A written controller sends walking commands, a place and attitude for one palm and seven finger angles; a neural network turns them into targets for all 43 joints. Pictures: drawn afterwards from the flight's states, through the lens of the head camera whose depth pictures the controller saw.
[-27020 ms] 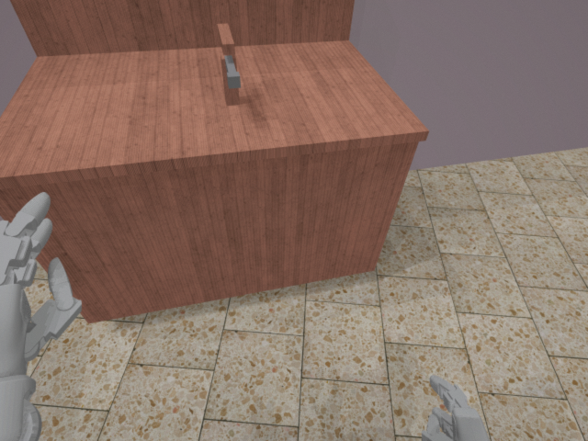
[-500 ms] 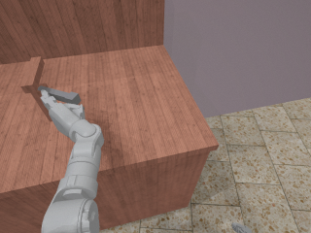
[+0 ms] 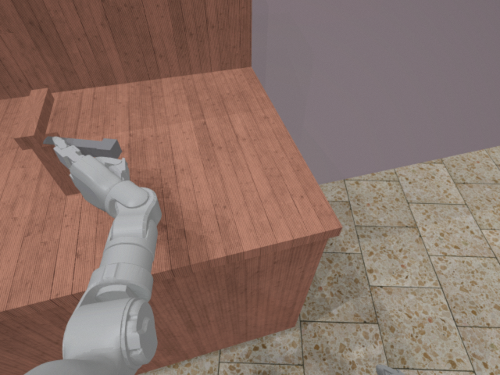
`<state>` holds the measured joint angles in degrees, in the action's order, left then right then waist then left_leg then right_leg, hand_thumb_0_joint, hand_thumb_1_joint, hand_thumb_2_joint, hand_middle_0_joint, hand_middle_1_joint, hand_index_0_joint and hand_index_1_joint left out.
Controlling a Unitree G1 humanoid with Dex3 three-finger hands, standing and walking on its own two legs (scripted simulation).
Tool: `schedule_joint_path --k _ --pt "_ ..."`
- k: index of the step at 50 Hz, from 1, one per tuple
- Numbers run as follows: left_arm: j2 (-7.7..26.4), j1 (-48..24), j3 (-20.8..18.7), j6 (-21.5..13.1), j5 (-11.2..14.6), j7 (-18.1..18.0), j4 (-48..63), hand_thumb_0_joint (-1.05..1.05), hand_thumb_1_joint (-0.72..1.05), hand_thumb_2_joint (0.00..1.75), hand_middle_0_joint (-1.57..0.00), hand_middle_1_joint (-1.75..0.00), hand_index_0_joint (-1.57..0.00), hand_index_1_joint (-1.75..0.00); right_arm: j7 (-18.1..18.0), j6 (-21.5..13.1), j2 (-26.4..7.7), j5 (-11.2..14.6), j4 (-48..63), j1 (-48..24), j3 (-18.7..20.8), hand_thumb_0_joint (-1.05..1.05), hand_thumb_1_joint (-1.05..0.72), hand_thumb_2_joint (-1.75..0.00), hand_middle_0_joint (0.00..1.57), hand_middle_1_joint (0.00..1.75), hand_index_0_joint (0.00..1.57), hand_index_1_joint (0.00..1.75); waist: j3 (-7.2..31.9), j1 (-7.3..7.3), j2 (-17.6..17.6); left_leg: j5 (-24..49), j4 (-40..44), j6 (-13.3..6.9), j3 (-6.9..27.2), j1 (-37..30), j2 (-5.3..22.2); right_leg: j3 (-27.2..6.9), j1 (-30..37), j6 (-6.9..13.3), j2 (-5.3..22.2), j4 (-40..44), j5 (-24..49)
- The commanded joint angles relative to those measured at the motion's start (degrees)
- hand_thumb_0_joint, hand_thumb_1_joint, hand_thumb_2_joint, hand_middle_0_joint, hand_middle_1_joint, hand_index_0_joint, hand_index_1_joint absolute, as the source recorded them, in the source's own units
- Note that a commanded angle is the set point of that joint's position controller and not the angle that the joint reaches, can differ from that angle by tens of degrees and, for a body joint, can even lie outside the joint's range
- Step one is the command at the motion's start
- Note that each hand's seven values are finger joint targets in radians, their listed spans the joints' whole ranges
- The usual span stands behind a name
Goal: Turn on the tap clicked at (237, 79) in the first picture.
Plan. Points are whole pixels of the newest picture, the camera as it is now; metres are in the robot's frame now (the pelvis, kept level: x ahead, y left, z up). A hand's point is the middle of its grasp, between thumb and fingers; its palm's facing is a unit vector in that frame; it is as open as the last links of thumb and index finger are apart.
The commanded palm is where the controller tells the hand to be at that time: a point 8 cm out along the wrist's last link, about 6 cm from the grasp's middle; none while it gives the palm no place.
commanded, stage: push the lever round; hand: left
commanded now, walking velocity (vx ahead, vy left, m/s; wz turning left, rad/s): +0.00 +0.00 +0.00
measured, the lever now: (109, 150) +0.46 +0.25 +0.12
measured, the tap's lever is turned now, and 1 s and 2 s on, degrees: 67 80 80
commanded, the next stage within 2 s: lift the hand up off the lever in 0.08 s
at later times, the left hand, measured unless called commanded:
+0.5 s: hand (127, 153) +0.46 +0.22 +0.12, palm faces +0.80 -0.60 -0.07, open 7.9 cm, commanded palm +0.40 +0.23 +0.12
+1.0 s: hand (125, 152) +0.44 +0.21 +0.14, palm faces +0.79 -0.61 -0.07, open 7.8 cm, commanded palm +0.39 +0.22 +0.14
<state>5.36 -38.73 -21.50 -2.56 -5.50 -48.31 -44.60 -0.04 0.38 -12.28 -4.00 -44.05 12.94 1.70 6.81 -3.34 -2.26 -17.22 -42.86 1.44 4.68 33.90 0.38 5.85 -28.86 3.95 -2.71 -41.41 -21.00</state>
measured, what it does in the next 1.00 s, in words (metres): stands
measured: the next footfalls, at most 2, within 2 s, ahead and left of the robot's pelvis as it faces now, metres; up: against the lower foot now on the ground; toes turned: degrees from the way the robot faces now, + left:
none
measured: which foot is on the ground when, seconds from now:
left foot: down 0.00-1.00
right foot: down 0.00-1.00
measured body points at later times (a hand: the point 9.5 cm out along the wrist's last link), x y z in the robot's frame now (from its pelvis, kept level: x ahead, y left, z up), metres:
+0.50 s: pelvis +0.01 +0.01 +0.00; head +0.03 +0.00 +0.45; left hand +0.41 +0.24 +0.12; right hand +0.07 -0.25 -0.13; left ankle +0.04 +0.14 -0.71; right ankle +0.00 -0.07 -0.71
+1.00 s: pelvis +0.02 +0.01 +0.01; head +0.03 +0.00 +0.46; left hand +0.39 +0.24 +0.14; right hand +0.15 -0.23 -0.11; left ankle +0.04 +0.14 -0.71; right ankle +0.00 -0.07 -0.71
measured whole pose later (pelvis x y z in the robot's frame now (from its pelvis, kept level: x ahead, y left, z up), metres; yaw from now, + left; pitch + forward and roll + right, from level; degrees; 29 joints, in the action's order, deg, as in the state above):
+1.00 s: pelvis +0.02 +0.01 +0.01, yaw +0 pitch +6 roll -1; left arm 1.2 -34.4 -17.8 7.2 -4.1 -47.5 -32.2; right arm 1.1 0.2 -11.5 -3.8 -43.7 10.7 1.9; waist 6.6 -1.3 -2.3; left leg -17.6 -39.1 1.0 3.6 27.4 0.0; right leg 4.7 -22.4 3.2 -2.3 -37.2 -20.9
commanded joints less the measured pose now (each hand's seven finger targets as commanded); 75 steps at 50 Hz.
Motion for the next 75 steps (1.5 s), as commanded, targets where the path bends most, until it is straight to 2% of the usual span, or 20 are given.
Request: schedule_joint_path --k 1,3,4,8,9,11,15,23,24,33,39,45,54,56,59,62,64,68,74,75 --pt "11.1 -29.7 2.1 -3.0 -1.9 1.2 9.6 0.00 0.90 0.90 -0.15 -0.15 -0.15 -0.15 -0.4 -1.8 -7.4 0.3 6.0 -1.4 2.1 0.00 -0.90 -0.90 0.20 0.30 0.20 0.30 14.8 -2.05 3.1 4.9 3.4 -3.5 -2.9 -7.4 -1.7 -4.8 3.8 -3.2 2.5 9.4 9.6" --pt "12.0 -29.6 1.2 -3.1 -1.8 1.2 7.3 0.00 0.90 0.90 -0.15 -0.15 -0.15 -0.15 -0.4 -1.9 -7.5 0.2 5.9 -0.9 2.0 0.00 -0.90 -0.90 0.20 0.30 0.20 0.30 14.2 -2.09 3.7 3.9 3.2 -3.6 -3.0 -6.2 -1.7 -5.0 3.5 -3.4 2.5 9.7 8.6" --pt "15.2 -29.5 -1.5 -3.1 -2.2 1.0 6.1 0.00 0.90 0.90 -0.15 -0.15 -0.15 -0.15 -0.6 -1.5 -8.0 0.1 5.3 -0.2 2.2 0.00 -0.90 -0.90 0.20 0.30 0.20 0.30 14.3 -1.69 3.7 3.6 3.5 -3.5 -2.6 -6.1 -1.6 -4.8 3.5 -3.2 2.3 9.4 7.9" --pt "12.5 -32.6 0.9 -4.0 -2.1 1.2 5.9 0.00 0.90 0.90 -0.15 -0.15 -0.15 -0.15 -0.2 -1.6 -7.7 0.0 5.8 0.2 2.2 0.00 -0.90 -0.90 0.20 0.30 0.20 0.30 16.0 -2.64 2.3 4.5 2.9 -3.6 -3.0 -6.9 -1.7 -5.0 2.8 -3.3 2.3 9.0 9.1" --pt "14.4 -32.1 -0.9 -4.0 -2.5 1.0 5.2 0.00 0.90 0.90 -0.15 -0.15 -0.15 -0.15 -0.2 -1.5 -7.9 -0.2 5.2 0.7 2.3 0.00 -0.90 -0.90 0.20 0.30 0.20 0.30 16.3 -2.08 1.2 4.7 2.9 -3.5 -2.5 -7.2 -1.6 -4.5 2.3 -3.1 2.1 8.5 9.0" --pt "11.6 -32.2 0.9 -4.4 -2.2 0.8 6.2 0.00 0.90 0.90 -0.15 -0.15 -0.15 -0.15 0.4 -1.8 -7.6 -0.3 5.8 1.0 2.3 0.00 -0.90 -0.90 0.20 0.30 0.20 0.30 17.6 -2.29 1.3 6.0 2.7 -3.5 -2.9 -8.1 -1.6 -4.3 2.6 -3.1 1.9 8.1 10.3" --pt "13.0 -29.1 -0.7 -4.0 -2.1 0.8 8.3 0.00 0.90 0.90 -0.15 -0.15 -0.15 -0.15 0.8 -1.6 -7.8 -0.3 6.5 1.6 2.6 0.00 -0.90 -0.90 0.20 0.30 0.20 0.30 19.4 -1.21 2.3 9.2 2.8 -3.4 -3.0 -8.4 -1.5 -3.9 5.3 -3.1 1.7 7.4 14.1" --pt "11.3 -27.5 0.7 -1.9 -1.3 0.9 12.6 0.00 0.90 0.90 -0.15 -0.15 -0.15 -0.15 1.0 -2.1 -7.8 -0.1 6.5 0.7 2.6 0.00 -0.90 -0.90 0.20 0.30 0.20 0.30 17.4 -1.24 3.0 10.0 3.9 -3.3 -3.4 -9.9 -1.3 -3.7 6.5 -3.1 1.5 8.8 14.8" --pt "13.9 -26.5 -1.6 -1.5 -1.7 0.8 12.0 0.00 0.90 0.90 -0.15 -0.15 -0.15 -0.15 0.7 -2.0 -8.1 -0.1 6.0 0.4 2.7 0.00 -0.90 -0.90 0.20 0.30 0.20 0.30 16.5 -0.59 2.1 9.7 4.2 -3.3 -3.3 -9.9 -1.2 -3.7 6.5 -2.9 1.5 9.1 14.1" --pt "9.0 -26.0 2.3 0.2 -1.8 0.4 19.4 0.00 0.90 0.90 -0.15 -0.15 -0.15 -0.15 1.2 -2.7 -7.3 -0.1 6.7 -0.7 2.8 0.00 -0.90 -0.90 0.20 0.30 0.20 0.30 20.0 0.16 0.6 16.3 4.5 -2.4 -3.3 -15.2 -0.9 -2.7 8.0 -2.3 1.2 8.0 18.7" --pt "8.1 -22.4 2.7 4.1 -0.8 1.0 21.1 0.00 0.90 0.90 -0.15 -0.15 -0.15 -0.15 0.8 -2.0 -7.4 0.4 6.8 -2.7 2.7 0.00 -0.90 -0.90 0.20 0.30 0.20 0.30 16.9 0.82 1.7 17.5 5.9 -2.0 -2.9 -16.0 -0.6 -2.3 9.4 -2.1 1.3 9.3 19.5" --pt "3.9 -23.7 7.4 5.8 -1.2 0.8 26.6 0.00 0.90 0.90 -0.15 -0.15 -0.15 -0.15 1.0 -2.1 -6.6 0.7 7.1 -5.0 2.3 0.00 -0.90 -0.90 0.20 0.30 0.20 0.30 15.9 0.73 1.5 19.0 6.4 -1.3 -2.5 -18.2 -0.3 -2.0 9.0 -1.8 1.5 9.4 19.6" --pt "7.1 -24.0 4.2 8.9 -1.2 0.5 24.6 0.00 0.90 0.90 -0.15 -0.15 -0.15 -0.15 -0.1 -1.8 -6.4 0.7 6.2 -6.1 2.1 0.00 -0.90 -0.90 0.20 0.30 0.20 0.30 16.4 1.68 1.7 17.2 7.4 -1.4 -2.8 -17.7 -0.8 -2.5 11.0 -1.9 1.9 10.7 19.0" --pt "4.9 -24.8 6.5 9.0 -1.0 0.8 24.7 0.00 0.90 0.90 -0.15 -0.15 -0.15 -0.15 0.0 -2.1 -6.1 0.8 6.6 -6.6 1.8 0.00 -0.90 -0.90 0.20 0.30 0.20 0.30 15.5 1.03 2.5 16.3 7.4 -1.7 -3.0 -17.4 -0.8 -2.7 10.4 -2.2 2.1 11.1 18.7" --pt "7.5 -22.5 3.7 9.4 -0.7 0.9 24.8 0.00 0.90 0.90 -0.15 -0.15 -0.15 -0.15 -0.2 -1.9 -6.5 0.8 6.6 -6.3 2.0 0.00 -0.90 -0.90 0.20 0.30 0.20 0.30 16.7 2.27 2.1 17.2 7.8 -1.7 -3.1 -17.3 -1.0 -2.9 12.6 -2.1 2.1 11.2 20.6" --pt "5.1 -22.3 5.9 9.8 0.0 1.4 25.3 0.00 0.90 0.90 -0.15 -0.15 -0.15 -0.15 -0.2 -2.2 -6.3 1.1 7.1 -6.8 1.8 0.00 -0.90 -0.90 0.20 0.30 0.20 0.30 15.7 1.79 3.4 16.4 7.8 -2.1 -3.4 -17.0 -1.1 -3.1 12.7 -2.4 2.3 11.8 20.8" --pt "8.6 -21.3 2.8 10.2 0.3 1.5 24.2 0.00 0.90 0.90 -0.15 -0.15 -0.15 -0.15 -0.6 -2.0 -6.8 1.3 6.7 -6.8 2.0 0.00 -0.90 -0.90 0.20 0.30 0.20 0.30 14.5 2.20 4.5 15.0 8.5 -2.3 -3.3 -16.1 -1.2 -3.3 13.4 -2.6 2.4 12.8 19.7" --pt "6.4 -23.9 5.6 10.3 0.2 1.8 26.8 0.00 0.90 0.90 -0.15 -0.15 -0.15 -0.15 -0.7 -2.7 -6.4 1.3 6.9 -7.5 1.7 0.00 -0.90 -0.90 0.20 0.30 0.20 0.30 14.2 1.65 3.6 14.6 8.7 -2.5 -3.7 -17.0 -1.2 -3.5 13.0 -2.6 2.6 13.2 19.3" --pt "11.4 -20.2 1.4 10.9 0.6 2.3 26.9 0.00 0.90 0.90 -0.15 -0.15 -0.15 -0.15 -1.4 -2.6 -6.8 1.5 6.5 -7.7 2.0 0.00 -0.90 -0.90 0.20 0.30 0.20 0.30 14.4 2.74 3.6 13.9 9.4 -2.7 -3.9 -16.1 -1.5 -4.2 15.6 -2.9 2.9 14.0 20.1" --pt "8.8 -21.5 4.0 11.1 0.9 2.7 27.6 0.00 0.90 0.90 -0.15 -0.15 -0.15 -0.15 -1.3 -2.8 -6.6 1.8 7.1 -8.2 1.5 0.00 -0.90 -0.90 0.20 0.30 0.20 0.30 13.6 2.31 3.2 13.3 9.8 -2.7 -4.0 -16.0 -1.5 -4.2 14.9 -3.0 3.0 14.1 19.3"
